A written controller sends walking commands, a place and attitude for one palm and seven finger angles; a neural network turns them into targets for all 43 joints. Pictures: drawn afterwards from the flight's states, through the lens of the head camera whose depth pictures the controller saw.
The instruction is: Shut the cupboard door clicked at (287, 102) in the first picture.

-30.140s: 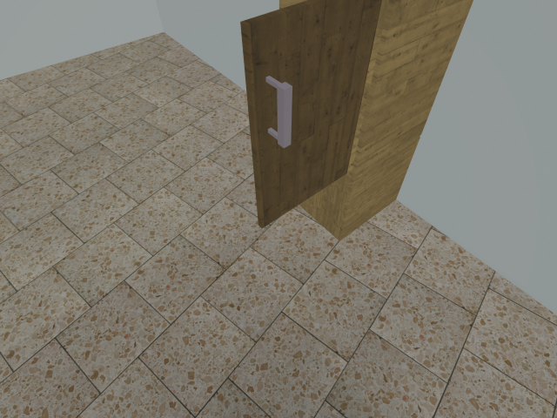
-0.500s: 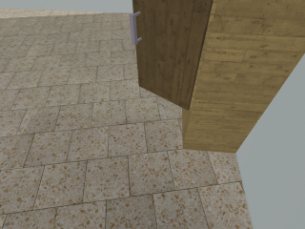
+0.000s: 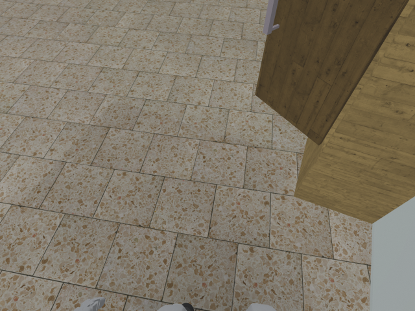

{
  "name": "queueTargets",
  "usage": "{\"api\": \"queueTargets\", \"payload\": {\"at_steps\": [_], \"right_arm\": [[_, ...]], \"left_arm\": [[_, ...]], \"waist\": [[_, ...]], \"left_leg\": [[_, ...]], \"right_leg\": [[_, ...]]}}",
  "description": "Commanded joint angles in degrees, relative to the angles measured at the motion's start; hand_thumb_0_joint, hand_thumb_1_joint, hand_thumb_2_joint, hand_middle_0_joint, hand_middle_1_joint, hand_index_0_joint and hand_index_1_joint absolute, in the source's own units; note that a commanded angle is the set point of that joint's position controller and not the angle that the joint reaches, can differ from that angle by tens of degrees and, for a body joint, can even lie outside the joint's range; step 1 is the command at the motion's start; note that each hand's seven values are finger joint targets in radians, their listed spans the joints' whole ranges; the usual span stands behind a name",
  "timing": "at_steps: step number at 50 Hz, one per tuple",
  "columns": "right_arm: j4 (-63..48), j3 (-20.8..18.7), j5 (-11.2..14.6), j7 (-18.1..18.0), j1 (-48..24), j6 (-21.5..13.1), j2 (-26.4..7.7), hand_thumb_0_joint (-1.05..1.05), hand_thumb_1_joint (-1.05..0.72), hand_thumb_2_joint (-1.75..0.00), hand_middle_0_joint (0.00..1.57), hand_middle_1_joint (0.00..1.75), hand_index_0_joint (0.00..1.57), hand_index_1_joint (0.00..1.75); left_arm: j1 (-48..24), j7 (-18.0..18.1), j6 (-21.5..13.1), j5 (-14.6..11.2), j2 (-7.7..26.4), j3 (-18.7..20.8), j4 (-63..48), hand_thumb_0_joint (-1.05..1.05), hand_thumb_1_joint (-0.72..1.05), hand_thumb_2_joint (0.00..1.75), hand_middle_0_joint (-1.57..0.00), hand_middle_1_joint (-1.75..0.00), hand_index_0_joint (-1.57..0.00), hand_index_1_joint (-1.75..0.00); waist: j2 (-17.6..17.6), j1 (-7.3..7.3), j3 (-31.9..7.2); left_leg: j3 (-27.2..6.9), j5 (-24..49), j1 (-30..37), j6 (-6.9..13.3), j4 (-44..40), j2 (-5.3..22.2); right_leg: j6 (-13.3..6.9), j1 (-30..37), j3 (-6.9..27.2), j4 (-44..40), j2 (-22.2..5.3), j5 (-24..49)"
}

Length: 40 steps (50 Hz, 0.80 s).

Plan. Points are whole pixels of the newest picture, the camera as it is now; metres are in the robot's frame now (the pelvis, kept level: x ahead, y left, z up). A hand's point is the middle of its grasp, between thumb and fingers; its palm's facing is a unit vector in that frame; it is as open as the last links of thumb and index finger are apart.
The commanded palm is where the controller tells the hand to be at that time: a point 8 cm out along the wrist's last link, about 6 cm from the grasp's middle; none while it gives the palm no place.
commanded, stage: walk to a spot facing it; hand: left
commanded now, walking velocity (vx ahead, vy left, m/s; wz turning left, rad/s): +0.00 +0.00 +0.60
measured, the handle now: (275, 9) +0.99 -0.20 +0.07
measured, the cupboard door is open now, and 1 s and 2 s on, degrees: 59 59 59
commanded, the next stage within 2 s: turn to face it in 1.56 s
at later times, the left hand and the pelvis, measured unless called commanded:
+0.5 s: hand out of the picture -0.02 +0.23 -0.18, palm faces +0.33 -0.91 -0.23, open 7.4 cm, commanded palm none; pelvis +0.00 +0.01 -0.01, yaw +19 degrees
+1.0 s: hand out of the picture +0.08 +0.20 -0.15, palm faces +0.60 -0.77 -0.22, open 7.4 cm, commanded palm none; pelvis +0.16 +0.02 +0.01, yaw +37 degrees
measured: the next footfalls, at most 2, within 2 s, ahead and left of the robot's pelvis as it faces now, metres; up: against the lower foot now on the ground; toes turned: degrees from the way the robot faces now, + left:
right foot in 0.06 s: +0.03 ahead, -0.15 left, +0.00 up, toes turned +2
left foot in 0.40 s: +0.01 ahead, +0.13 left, +0.00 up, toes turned +21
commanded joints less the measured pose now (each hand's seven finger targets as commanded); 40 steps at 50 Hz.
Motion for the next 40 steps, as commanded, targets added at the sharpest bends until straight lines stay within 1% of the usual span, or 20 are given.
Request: {"api": "queueTargets", "payload": {"at_steps": [1, 2, 3, 4, 5, 8, 13, 15, 17, 18, 19, 20, 21, 27, 33, 36, 37, 38, 39, 40], "right_arm": [[-5.72, -3.51, 0.99, -0.15, -2.3, -0.15, -10.54, 0.0, -0.9, -0.9, 0.2, 0.3, 0.2, 0.3], [-6.53, -3.36, 1.54, 0.23, -2.17, -0.01, -7.22, 0.0, -0.9, -0.9, 0.2, 0.3, 0.2, 0.3], [-7.62, -3.25, 1.47, 0.49, -2.41, -0.27, -5.35, 0.0, -0.9, -0.9, 0.2, 0.3, 0.2, 0.3], [-7.2, -3.74, 0.75, 0.94, -3.22, 0.12, -7.76, 0.0, -0.9, -0.9, 0.2, 0.3, 0.2, 0.3], [-7.05, -3.64, 0.59, 1.64, -0.91, 0.48, -6.59, 0.0, -0.9, -0.9, 0.2, 0.3, 0.2, 0.3], [-5.86, -3.47, 0.97, 2.42, 0.03, 1.09, -6.34, 0.0, -0.9, -0.9, 0.2, 0.3, 0.2, 0.3], [-8.65, -1.7, 1.61, 2.66, -7.67, -0.24, -4.58, 0.0, -0.9, -0.9, 0.2, 0.3, 0.2, 0.3], [-8.94, -1.32, 1.58, 2.58, -7.16, -0.72, -4.46, 0.0, -0.9, -0.9, 0.2, 0.3, 0.2, 0.3], [-8.43, -1.34, 1.34, 2.47, -4.4, -1.17, -5.78, 0.0, -0.9, -0.9, 0.2, 0.3, 0.2, 0.3], [-7.4, -1.86, 1.27, 2.59, -0.92, -1.64, -7.73, 0.0, -0.9, -0.9, 0.2, 0.3, 0.2, 0.3], [-6.42, -3.25, 0.7, 2.24, 3.53, -2.16, -13.66, 0.0, -0.9, -0.9, 0.2, 0.3, 0.2, 0.3], [-5.47, -4.77, 0.03, 1.64, 9.24, -2.21, -19.49, 0.0, -0.9, -0.9, 0.2, 0.3, 0.2, 0.3], [-3.24, -4.59, -0.01, 1.13, 13.15, -2.17, -18.99, 0.0, -0.9, -0.9, 0.2, 0.3, 0.2, 0.3], [-6.12, -2.27, 0.39, -0.08, 3.18, -4.19, -13.02, 0.0, -0.9, -0.9, 0.2, 0.3, 0.2, 0.3], [-5.03, -2.63, 0.39, 0.47, 2.25, -3.98, -12.98, 0.0, -0.9, -0.9, 0.2, 0.3, 0.2, 0.3], [-5.13, -2.68, 0.71, 0.46, -0.58, -3.71, -12.15, 0.0, -0.9, -0.9, 0.2, 0.3, 0.2, 0.3], [-5.58, -2.39, 1.22, 0.57, -1.34, -3.93, -9.82, 0.0, -0.9, -0.9, 0.2, 0.3, 0.2, 0.3], [-6.47, -1.5, 2.0, 0.92, -0.08, -4.38, -5.1, 0.0, -0.9, -0.9, 0.2, 0.3, 0.2, 0.3], [-7.67, -1.88, 1.43, 1.07, -1.35, -4.21, -6.06, 0.0, -0.9, -0.9, 0.2, 0.3, 0.2, 0.3], [-7.31, -2.37, 0.68, 1.4, -0.53, -3.92, -6.57, 0.0, -0.9, -0.9, 0.2, 0.3, 0.2, 0.3]], "left_arm": [[9.75, 0.85, -1.85, 0.14, 5.86, 1.6, -2.13, 0.0, 0.9, 0.9, -0.2, -0.3, -0.2, -0.3], [11.28, 1.22, -2.27, 0.98, 9.81, 2.49, -2.24, 0.0, 0.9, 0.9, -0.2, -0.3, -0.2, -0.3], [9.23, 1.47, -2.38, 1.61, 14.78, 3.17, -3.39, 0.0, 0.9, 0.9, -0.2, -0.3, -0.2, -0.3], [5.83, 1.59, -2.3, 1.18, 13.62, 2.42, -4.3, 0.0, 0.9, 0.9, -0.2, -0.3, -0.2, -0.3], [1.02, 1.46, -2.43, 1.26, 11.43, 1.84, -5.67, 0.0, 0.9, 0.9, -0.2, -0.3, -0.2, -0.3], [-3.3, 1.38, -2.98, 1.19, 8.35, 1.2, -6.72, 0.0, 0.9, 0.9, -0.2, -0.3, -0.2, -0.3], [7.74, 1.28, -3.27, 1.35, 11.66, 2.27, -3.9, 0.0, 0.9, 0.9, -0.2, -0.3, -0.2, -0.3], [9.75, 0.95, -3.22, 1.34, 12.94, 2.9, -3.28, 0.0, 0.9, 0.9, -0.2, -0.3, -0.2, -0.3], [8.8, 0.34, -3.16, 0.95, 13.03, 3.09, -3.44, 0.0, 0.9, 0.9, -0.2, -0.3, -0.2, -0.3], [7.69, -0.06, -3.11, 0.69, 12.39, 2.94, -3.57, 0.0, 0.9, 0.9, -0.2, -0.3, -0.2, -0.3], [7.71, -0.58, -2.79, 0.33, 9.19, 2.58, -4.85, 0.0, 0.9, 0.9, -0.2, -0.3, -0.2, -0.3], [2.87, -1.11, -2.77, 0.53, 5.07, 1.12, -8.56, 0.0, 0.9, 0.9, -0.2, -0.3, -0.2, -0.3], [-4.02, -1.07, -2.75, 1.15, 6.59, 0.76, -10.53, 0.0, 0.9, 0.9, -0.2, -0.3, -0.2, -0.3], [-1.42, -2.57, -3.21, 0.88, 5.69, 1.21, -7.17, 0.0, 0.9, 0.9, -0.2, -0.3, -0.2, -0.3], [-1.56, -3.12, -3.55, 0.71, 5.34, 0.9, -7.7, 0.0, 0.9, 0.9, -0.2, -0.3, -0.2, -0.3], [6.71, -2.99, -4.22, 0.83, 6.34, 1.76, -5.2, 0.0, 0.9, 0.9, -0.2, -0.3, -0.2, -0.3], [13.04, -2.5, -4.91, 1.02, 8.88, 2.64, -3.36, 0.0, 0.9, 0.9, -0.2, -0.3, -0.2, -0.3], [19.51, -1.56, -5.74, 1.98, 15.69, 4.04, -2.42, 0.0, 0.9, 0.9, -0.2, -0.3, -0.2, -0.3], [19.11, -0.98, -5.13, 1.25, 16.53, 3.85, -2.57, 0.0, 0.9, 0.9, -0.2, -0.3, -0.2, -0.3], [13.42, -0.8, -4.92, 0.94, 14.38, 3.42, -3.83, 0.0, 0.9, 0.9, -0.2, -0.3, -0.2, -0.3]], "waist": [[5.22, 4.14, -9.46], [-6.57, 4.92, -9.1], [-19.42, 5.19, -6.77], [-13.78, 3.69, -4.04], [-10.75, 0.63, -2.51], [-14.79, -1.86, -1.45], [-12.99, 4.36, -5.88], [-14.27, 4.83, -8.07], [-13.93, 3.09, -8.4], [-9.79, 1.01, -10.09], [4.74, -1.62, -12.51], [19.5, -5.27, -10.77], [12.11, -7.16, -8.17], [5.74, -0.52, -4.39], [6.77, 0.52, -2.71], [3.55, 4.97, -4.21], [-2.79, 7.95, -6.06], [-21.35, 10.98, -10.36], [-23.18, 9.9, -8.12], [-16.3, 6.26, -3.41]], "left_leg": [[-13.74, -2.11, -3.7, 3.87, -4.79, 7.34], [-8.06, -12.47, -12.74, -0.02, 4.44, 1.05], [1.99, -22.48, -17.4, -3.46, 21.42, -5.22], [-0.21, -24.02, -15.01, -2.44, 34.19, -1.2], [-0.28, -20.01, -14.29, -2.13, 39.57, -0.33], [3.29, -13.6, -13.21, -3.81, 41.98, 2.72], [10.2, -17.73, -8.63, -4.21, 18.16, 1.67], [11.79, -16.09, -5.19, -3.46, 11.82, 0.9], [12.78, -11.33, 3.04, -2.52, 4.63, 0.63], [11.14, -8.71, 11.03, -1.79, -2.13, 1.06], [-3.74, -8.88, 21.07, 2.65, -7.11, 10.98], [-23.62, -3.0, 26.63, 10.27, -11.1, 23.85], [-24.21, -3.3, 25.2, 13.61, -11.74, 25.66], [-12.23, -7.04, 14.62, 9.18, -13.28, 14.42], [-11.23, -15.09, 6.93, 9.0, -14.02, 11.82], [-9.85, -17.34, -3.12, 7.17, -6.96, 9.28], [-6.81, -20.35, -11.05, 5.14, 1.6, 5.02], [2.32, -25.07, -20.65, 1.52, 23.04, -2.89], [1.69, -27.02, -22.86, 1.1, 37.75, -1.7], [0.02, -21.54, -23.57, 1.05, 42.84, 0.79]], "right_leg": [[-0.63, 16.48, -0.71, -21.17, 0.27, 9.14], [-3.85, 22.3, 9.86, -30.27, -10.02, 2.76], [-10.65, 17.86, 25.19, -34.94, -25.07, 2.06], [-12.85, 8.09, 22.27, -34.58, -27.2, 2.0], [-12.46, 3.81, 16.28, -33.83, -23.52, -0.03], [-9.73, 4.47, 3.72, -29.37, -16.9, 13.48], [-9.65, 19.56, -1.31, -19.34, -17.9, 43.88], [-8.59, 21.37, -1.46, -17.75, -18.51, 42.25], [-6.31, 16.1, -3.36, -16.7, -18.35, 28.92], [-4.29, 11.0, -5.74, -11.37, -17.05, 20.04], [-0.86, -1.28, -10.42, 0.79, -11.74, 5.08], [1.76, -18.15, -10.41, 14.72, -4.24, -14.96], [0.24, -22.2, -3.35, 19.6, -5.96, -13.28], [0.92, -16.0, -0.59, 13.67, -5.32, 4.14], [1.3, -4.33, -3.8, -4.04, -1.66, 7.5], [1.18, 13.38, -4.87, -12.89, 0.62, 11.53], [0.53, 24.7, -0.62, -19.09, -2.82, 7.58], [-3.87, 33.21, 19.93, -29.93, -19.56, -11.2], [-7.38, 25.13, 33.55, -38.79, -27.58, -22.75], [-7.93, 18.59, 29.87, -39.66, -27.01, -24.02]]}}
